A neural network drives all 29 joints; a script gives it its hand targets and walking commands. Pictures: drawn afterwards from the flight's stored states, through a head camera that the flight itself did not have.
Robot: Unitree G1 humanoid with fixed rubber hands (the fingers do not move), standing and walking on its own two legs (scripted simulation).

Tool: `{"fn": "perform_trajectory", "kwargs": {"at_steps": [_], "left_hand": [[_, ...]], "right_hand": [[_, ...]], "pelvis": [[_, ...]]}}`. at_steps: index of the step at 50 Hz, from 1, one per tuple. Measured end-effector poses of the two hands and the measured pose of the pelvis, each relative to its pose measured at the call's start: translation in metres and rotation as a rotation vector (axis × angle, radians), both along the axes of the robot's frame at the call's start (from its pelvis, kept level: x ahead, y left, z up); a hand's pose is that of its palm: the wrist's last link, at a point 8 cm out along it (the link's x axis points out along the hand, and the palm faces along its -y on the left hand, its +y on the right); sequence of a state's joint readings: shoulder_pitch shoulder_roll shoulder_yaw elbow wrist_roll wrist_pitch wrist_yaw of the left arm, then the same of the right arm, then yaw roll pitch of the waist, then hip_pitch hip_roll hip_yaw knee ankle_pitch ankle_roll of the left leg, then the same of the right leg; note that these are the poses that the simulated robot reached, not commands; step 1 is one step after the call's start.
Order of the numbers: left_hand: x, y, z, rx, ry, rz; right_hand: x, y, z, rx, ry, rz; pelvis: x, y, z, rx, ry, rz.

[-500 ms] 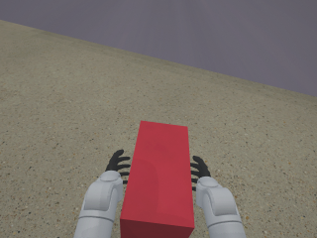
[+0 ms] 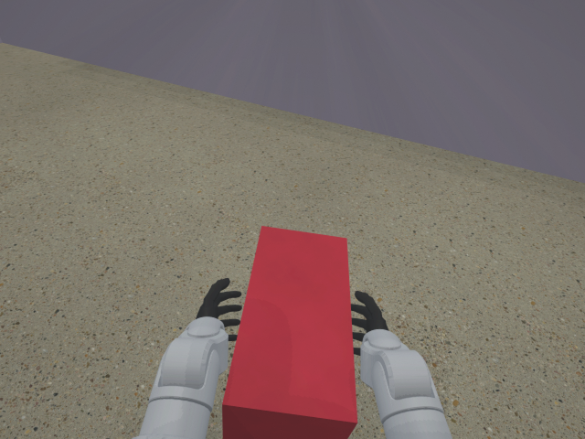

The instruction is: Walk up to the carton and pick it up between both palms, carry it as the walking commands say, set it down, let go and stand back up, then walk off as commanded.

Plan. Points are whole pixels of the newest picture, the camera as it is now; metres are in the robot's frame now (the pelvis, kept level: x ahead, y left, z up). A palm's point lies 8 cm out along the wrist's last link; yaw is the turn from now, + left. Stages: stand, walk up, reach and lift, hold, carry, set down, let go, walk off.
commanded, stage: carry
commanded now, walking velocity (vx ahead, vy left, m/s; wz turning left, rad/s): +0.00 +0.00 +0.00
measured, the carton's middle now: (286, 355) +0.31 +0.00 -0.05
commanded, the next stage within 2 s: hold in 0.12 s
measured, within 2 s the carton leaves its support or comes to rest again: neither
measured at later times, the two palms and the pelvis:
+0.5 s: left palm (211, 346) +0.27 +0.11 +0.04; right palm (383, 378) +0.24 -0.12 +0.02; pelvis -0.05 +0.01 +0.00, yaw -2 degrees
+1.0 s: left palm (228, 375) +0.27 +0.09 -0.04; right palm (381, 390) +0.26 -0.14 -0.06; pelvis -0.09 -0.01 -0.03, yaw -1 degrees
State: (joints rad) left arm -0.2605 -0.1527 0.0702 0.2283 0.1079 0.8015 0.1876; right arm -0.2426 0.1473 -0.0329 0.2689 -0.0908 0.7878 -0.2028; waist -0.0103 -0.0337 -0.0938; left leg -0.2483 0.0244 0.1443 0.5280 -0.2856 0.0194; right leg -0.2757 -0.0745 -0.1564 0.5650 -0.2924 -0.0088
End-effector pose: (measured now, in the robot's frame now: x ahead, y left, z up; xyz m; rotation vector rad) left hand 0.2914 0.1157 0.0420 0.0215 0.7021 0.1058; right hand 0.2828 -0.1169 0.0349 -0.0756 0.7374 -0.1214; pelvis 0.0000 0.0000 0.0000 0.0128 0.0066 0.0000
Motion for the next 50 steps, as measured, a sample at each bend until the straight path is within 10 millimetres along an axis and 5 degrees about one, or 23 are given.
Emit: {"fn": "perform_trajectory", "kwargs": {"at_steps": [15,23,30,38,50], "left_hand": [[-0.005,-0.009,0.007,0.015,-0.025,-0.080],[-0.022,-0.008,0.003,0.004,0.025,-0.053],[-0.034,-0.012,-0.007,-0.001,0.016,-0.004],[-0.035,-0.021,-0.027,-0.016,-0.009,0.024],[-0.023,-0.024,-0.086,-0.015,-0.014,0.015]], "right_hand": [[-0.021,-0.008,0.004,-0.024,0.000,-0.024],[-0.043,-0.004,-0.008,0.009,0.055,-0.042],[-0.044,-0.010,-0.015,0.030,0.051,-0.030],[-0.037,-0.020,-0.030,0.051,0.025,-0.042],[-0.027,-0.023,-0.090,0.056,0.015,-0.057]], "pelvis": [[-0.013,0.006,0.005,-0.034,-0.044,-0.034],[-0.041,0.008,0.002,-0.025,-0.091,-0.030],[-0.064,0.004,-0.004,-0.008,-0.142,-0.025],[-0.080,-0.004,-0.013,0.005,-0.135,-0.024],[-0.090,-0.010,-0.026,0.015,0.040,-0.022]]}}
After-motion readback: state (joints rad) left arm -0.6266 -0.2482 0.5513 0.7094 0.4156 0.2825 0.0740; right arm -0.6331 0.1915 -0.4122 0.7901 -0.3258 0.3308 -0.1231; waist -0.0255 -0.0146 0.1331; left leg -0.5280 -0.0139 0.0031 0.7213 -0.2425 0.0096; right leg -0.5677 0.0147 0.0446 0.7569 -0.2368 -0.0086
